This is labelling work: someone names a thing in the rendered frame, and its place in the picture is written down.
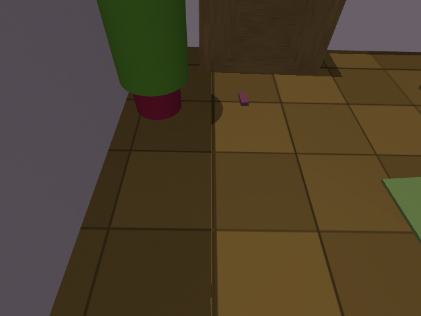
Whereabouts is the potted plant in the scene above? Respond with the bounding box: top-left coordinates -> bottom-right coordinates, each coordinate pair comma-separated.
97,0 -> 189,120

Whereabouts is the small box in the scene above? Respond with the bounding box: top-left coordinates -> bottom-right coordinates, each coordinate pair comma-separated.
238,92 -> 249,106

